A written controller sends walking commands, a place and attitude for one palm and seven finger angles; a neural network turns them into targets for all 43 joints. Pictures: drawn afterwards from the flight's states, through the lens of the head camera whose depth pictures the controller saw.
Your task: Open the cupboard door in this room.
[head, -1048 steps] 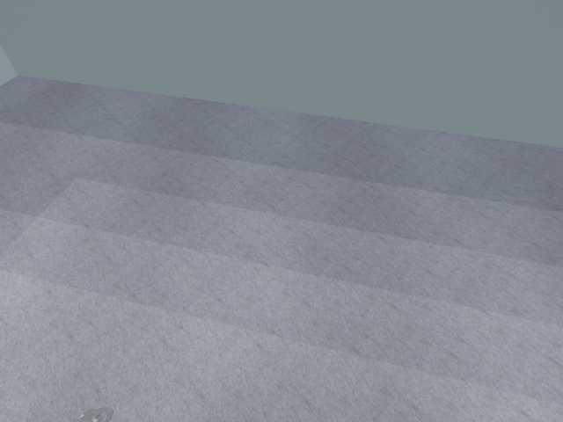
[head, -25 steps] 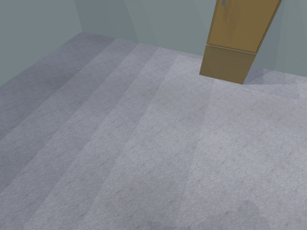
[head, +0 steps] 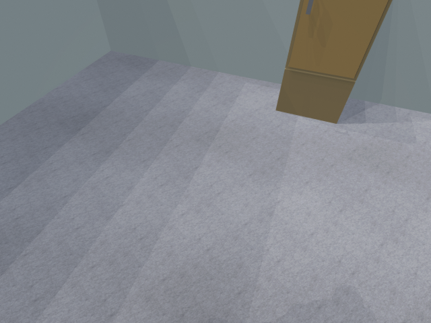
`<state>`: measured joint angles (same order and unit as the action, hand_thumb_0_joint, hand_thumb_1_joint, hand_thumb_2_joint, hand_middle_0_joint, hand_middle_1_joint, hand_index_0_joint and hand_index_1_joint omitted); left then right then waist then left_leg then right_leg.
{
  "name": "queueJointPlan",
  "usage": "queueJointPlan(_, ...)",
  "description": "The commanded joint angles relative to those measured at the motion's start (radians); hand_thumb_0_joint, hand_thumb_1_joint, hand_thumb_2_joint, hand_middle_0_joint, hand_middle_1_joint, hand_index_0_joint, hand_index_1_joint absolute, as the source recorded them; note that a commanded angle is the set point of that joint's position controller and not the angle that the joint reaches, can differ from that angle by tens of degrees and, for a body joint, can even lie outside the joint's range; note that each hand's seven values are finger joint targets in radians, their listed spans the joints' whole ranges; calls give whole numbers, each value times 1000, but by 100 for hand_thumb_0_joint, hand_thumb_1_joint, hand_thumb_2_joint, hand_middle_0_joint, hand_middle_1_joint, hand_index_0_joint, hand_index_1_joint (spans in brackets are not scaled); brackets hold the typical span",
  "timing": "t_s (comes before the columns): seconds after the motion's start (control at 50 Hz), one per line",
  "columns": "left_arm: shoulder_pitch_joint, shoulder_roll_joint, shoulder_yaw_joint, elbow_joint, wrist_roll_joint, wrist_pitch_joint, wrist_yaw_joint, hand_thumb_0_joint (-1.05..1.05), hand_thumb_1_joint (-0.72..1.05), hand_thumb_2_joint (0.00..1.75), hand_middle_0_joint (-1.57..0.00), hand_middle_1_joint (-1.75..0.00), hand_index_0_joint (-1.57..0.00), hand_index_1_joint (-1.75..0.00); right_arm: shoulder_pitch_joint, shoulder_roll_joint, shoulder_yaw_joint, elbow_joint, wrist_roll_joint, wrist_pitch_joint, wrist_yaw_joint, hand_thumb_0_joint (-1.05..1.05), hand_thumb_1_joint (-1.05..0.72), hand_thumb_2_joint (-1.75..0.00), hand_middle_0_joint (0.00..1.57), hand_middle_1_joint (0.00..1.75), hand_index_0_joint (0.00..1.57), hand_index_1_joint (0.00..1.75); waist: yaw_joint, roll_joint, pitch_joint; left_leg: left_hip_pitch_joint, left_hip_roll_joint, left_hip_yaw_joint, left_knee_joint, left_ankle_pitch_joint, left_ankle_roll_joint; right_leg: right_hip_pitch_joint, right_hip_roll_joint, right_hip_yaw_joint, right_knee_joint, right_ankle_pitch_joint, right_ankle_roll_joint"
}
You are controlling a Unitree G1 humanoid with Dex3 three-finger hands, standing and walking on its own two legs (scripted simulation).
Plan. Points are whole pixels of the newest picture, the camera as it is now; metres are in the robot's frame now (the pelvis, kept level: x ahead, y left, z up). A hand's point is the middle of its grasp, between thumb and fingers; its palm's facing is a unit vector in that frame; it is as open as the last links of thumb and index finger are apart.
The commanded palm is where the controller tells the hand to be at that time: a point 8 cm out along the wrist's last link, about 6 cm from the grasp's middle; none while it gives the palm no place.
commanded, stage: stand and wait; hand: left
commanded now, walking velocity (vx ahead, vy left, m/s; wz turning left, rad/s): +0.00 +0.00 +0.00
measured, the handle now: out of the picture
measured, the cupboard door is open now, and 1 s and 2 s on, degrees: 0 0 0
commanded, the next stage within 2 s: turn or walk to find it in 0.06 s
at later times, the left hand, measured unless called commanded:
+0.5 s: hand out of the picture +0.03 +0.17 -0.19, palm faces -0.02 -0.99 -0.16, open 7.4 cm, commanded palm none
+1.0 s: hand out of the picture +0.07 +0.20 -0.17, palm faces +0.16 -0.95 -0.27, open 7.4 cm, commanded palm none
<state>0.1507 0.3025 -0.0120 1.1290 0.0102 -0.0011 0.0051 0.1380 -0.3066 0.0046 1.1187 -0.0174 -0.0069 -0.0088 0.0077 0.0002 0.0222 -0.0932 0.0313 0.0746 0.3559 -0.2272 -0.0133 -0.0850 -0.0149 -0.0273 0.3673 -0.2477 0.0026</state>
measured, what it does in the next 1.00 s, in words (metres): lifts its right foot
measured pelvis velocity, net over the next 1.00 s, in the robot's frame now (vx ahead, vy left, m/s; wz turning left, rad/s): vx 0.03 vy -0.01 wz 0.14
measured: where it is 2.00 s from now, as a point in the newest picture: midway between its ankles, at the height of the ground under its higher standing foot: outside the picture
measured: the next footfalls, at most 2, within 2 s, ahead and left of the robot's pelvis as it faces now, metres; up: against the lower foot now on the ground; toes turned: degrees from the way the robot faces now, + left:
right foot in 1.02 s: +0.08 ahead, -0.11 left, +0.00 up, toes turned +3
left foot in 1.46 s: -0.02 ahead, +0.09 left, +0.00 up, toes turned +18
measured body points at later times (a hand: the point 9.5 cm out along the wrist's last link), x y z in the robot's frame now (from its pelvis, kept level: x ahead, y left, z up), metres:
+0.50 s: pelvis +0.05 +0.01 -0.01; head +0.08 +0.01 +0.43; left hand +0.03 +0.22 -0.18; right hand +0.01 -0.20 -0.17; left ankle -0.02 +0.12 -0.75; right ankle +0.02 -0.10 -0.74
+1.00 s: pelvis +0.03 -0.01 -0.01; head +0.06 -0.02 +0.44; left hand +0.07 +0.25 -0.15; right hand +0.10 -0.25 -0.17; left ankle -0.02 +0.12 -0.75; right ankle +0.03 -0.12 -0.73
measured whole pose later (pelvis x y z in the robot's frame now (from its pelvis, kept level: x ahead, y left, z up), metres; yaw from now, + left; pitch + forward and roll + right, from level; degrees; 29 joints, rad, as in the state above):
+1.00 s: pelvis +0.03 -0.01 -0.01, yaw +8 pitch +0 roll +1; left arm 0.15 0.21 0.03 1.02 0.01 0.02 0.03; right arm 0.22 -0.19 -0.05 1.05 -0.03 0.01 -0.03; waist 0.00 0.01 0.07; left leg -0.18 0.00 -0.03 0.51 -0.32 -0.01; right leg -0.30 -0.04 -0.09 0.70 -0.41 0.04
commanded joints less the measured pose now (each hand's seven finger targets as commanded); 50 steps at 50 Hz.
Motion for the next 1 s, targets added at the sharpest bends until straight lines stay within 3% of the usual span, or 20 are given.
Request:
queueJointPlan(0.0, 40, 81, 22, -34, 5, -1, -1, 0, 90, 90, -20, -30, -20, -30, 47, -111, -23, -26, 3, -10, -5, 0, -90, -90, 20, 30, 20, 30, -4, 23, 92, -39, 134, -94, -55, -21, 24, -143, -77, 71, -18, 11, -7)
queueJointPlan(0.06, 102, 70, 26, -18, 1, -11, 6, 0, 90, 90, -20, -30, -20, -30, 86, -77, -23, -17, 6, -20, -13, 0, -90, -90, 20, 30, 20, 30, -2, -7, 41, -10, 116, -47, 29, 127, 19, -93, -96, 92, 7, 170, -23)
queueJointPlan(0.16, 177, 50, 48, -12, 5, -18, 0, 0, 90, 90, -20, -30, -20, -30, 134, -44, -43, -19, 6, -30, -17, 0, -90, -90, 20, 30, 20, 30, 4, -40, 72, -98, 106, -5, 130, -25, 29, -96, -94, 141, 54, 60, -70)
queueJointPlan(0.24, 271, 38, 64, 20, 2, -23, 23, 0, 90, 90, -20, -30, -20, -30, 132, 31, -34, -26, 8, -30, -29, 0, -90, -90, 20, 30, 20, 30, 26, -154, 87, -241, 46, 57, 273, -21, -6, 35, -186, 242, 23, 455, -131)
queueJointPlan(0.28, 267, 15, 61, 28, 3, -22, 33, 0, 90, 90, -20, -30, -20, -30, 151, 56, -31, -16, 12, -28, -33, 0, -90, -90, 20, 30, 20, 30, 12, -134, 77, -214, 52, 43, 211, -74, -7, 43, -187, 204, 69, 647, -131)
queueJointPlan(0.3, 241, -4, 57, 20, 2, -19, 35, 0, 90, 90, -20, -30, -20, -30, 198, 59, -33, 5, 13, -30, -36, 0, -90, -90, 20, 30, 20, 30, -15, -82, 49, -104, 68, 29, 127, 114, -1, -6, -148, 149, 120, 658, -101)
queueJointPlan(0.34, 204, -59, 40, -9, -3, -18, 35, 0, 90, 90, -20, -30, -20, -30, 340, 10, -47, 62, 8, -37, -47, 0, -90, -90, 20, 30, 20, 30, -60, 149, -35, 179, 184, -60, 141, 716, 55, -183, -47, 12, 298, 424, -27)
queueJointPlan(0.36, 165, -73, 33, -24, -5, -16, 38, 0, 90, 90, -20, -30, -20, -30, 384, 6, -49, 88, 10, -32, -51, 0, -90, -90, 20, 30, 20, 30, -72, 230, -27, 235, 255, -120, 115, 969, 105, -265, -16, -41, 351, 21, -5)
queueJointPlan(0.38, 143, -87, 32, -23, -5, -11, 39, 0, 90, 90, -20, -30, -20, -30, 370, 15, -44, 101, 8, -26, -50, 0, -90, -90, 20, 30, 20, 30, -61, 242, 20, 214, 291, -137, 82, 1033, 141, -309, -17, -36, 388, -227, 3)
queueJointPlan(0.42, 136, -102, 31, -15, -1, -6, 32, 0, 90, 90, -20, -30, -20, -30, 313, 31, -41, 84, 5, -21, -51, 0, -90, -90, 20, 30, 20, 30, -34, 171, 96, 126, 268, -106, 58, 883, 148, -280, -45, -46, 309, -241, 2)
queueJointPlan(0.46, 197, -101, 31, 7, 2, -12, 26, 0, 90, 90, -20, -30, -20, -30, 249, 30, -39, 60, 10, -19, -50, 0, -90, -90, 20, 30, 20, 30, 7, 115, 78, 30, 189, -49, 104, 666, 85, -123, -52, -72, 85, 24, 4)
queueJointPlan(0.5, 235, -36, 33, 26, 0, -28, 32, 0, 90, 90, -20, -30, -20, -30, 225, 47, -41, 33, 21, -25, -46, 0, -90, -90, 20, 30, 20, 30, 8, -8, 22, -100, 115, -32, 94, 301, 26, 36, -146, 20, 50, 380, -24)
queueJointPlan(0.54, 209, 8, 45, 14, 0, -30, 34, 0, 90, 90, -20, -30, -20, -30, 199, 58, -45, 22, 16, -15, -42, 0, -90, -90, 20, 30, 20, 30, 10, -114, 70, -143, 81, -21, 90, 114, 8, 9, -203, 44, 56, 445, -63)
queueJointPlan(0.7, 168, 17, 68, -55, -2, -10, 45, 0, 90, 90, -20, -30, -20, -30, 209, 59, -56, -7, 12, 0, -27, 0, -90, -90, 20, 30, 20, 30, 7, -21, -34, -133, 80, -51, 197, 384, 6, 15, -221, -62, 176, 508, -53)
queueJointPlan(0.74, 132, 10, 71, -85, 0, -2, 43, 0, 90, 90, -20, -30, -20, -30, 200, 39, -64, -27, 8, 4, -24, 0, -90, -90, 20, 30, 20, 30, -6, 39, -16, -110, 114, -108, 167, 447, 27, -66, -185, -100, 219, 384, -25)
queueJointPlan(0.78, 74, -24, 65, -128, 0, 4, 39, 0, 90, 90, -20, -30, -20, -30, 209, -4, -73, -48, 2, 3, -26, 0, -90, -90, 20, 30, 20, 30, -25, 129, 17, -79, 196, -254, 70, 601, 97, -181, -98, -139, 333, 134, 28)
queueJointPlan(0.82, -6, -27, 66, -164, 3, 14, 35, 0, 90, 90, -20, -30, -20, -30, 228, -34, -82, -51, -4, -2, -30, 0, -90, -90, 20, 30, 20, 30, -49, 173, 49, -21, 282, -398, 17, 735, 197, -334, -58, -70, 493, -273, 37)
queueJointPlan(0.86, -6, -36, 67, -176, 1, 19, 32, 0, 90, 90, -20, -30, -20, -30, 180, -56, -88, -73, -10, 0, -33, 0, -90, -90, 20, 30, 20, 30, -30, 172, 41, 7, 284, -388, 28, 689, 232, -388, -63, -19, 538, -314, 40)
queueJointPlan(0.92, 53, -46, 58, -155, 2, 14, 23, 0, 90, 90, -20, -30, -20, -30, 103, -64, -87, -110, -11, 5, -30, 0, -90, -90, 20, 30, 20, 30, 1, 138, 7, -48, 215, -301, 42, 559, 185, -266, -40, -33, 374, -217, 40)
queueJointPlan(0.98, 182, -19, 56, -104, 9, -8, 23, 0, 90, 90, -20, -30, -20, -30, 76, -43, -85, -116, 3, 7, -21, 0, -90, -90, 20, 30, 20, 30, 39, 62, -49, -111, 107, -199, 157, 310, 80, -34, -60, -43, 23, 118, 46)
